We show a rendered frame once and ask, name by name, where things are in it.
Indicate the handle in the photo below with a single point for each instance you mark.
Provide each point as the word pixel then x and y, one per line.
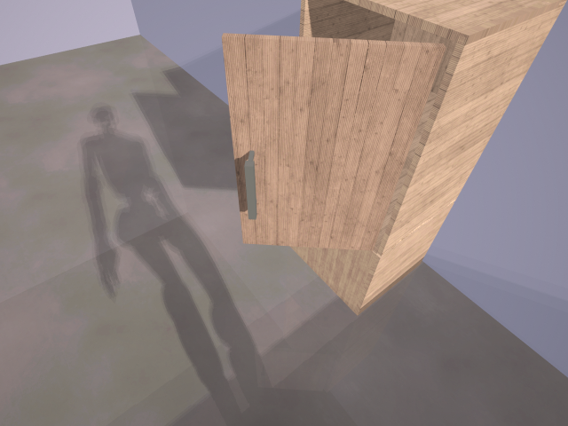
pixel 250 185

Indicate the cupboard door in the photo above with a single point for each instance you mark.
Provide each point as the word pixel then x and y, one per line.
pixel 331 122

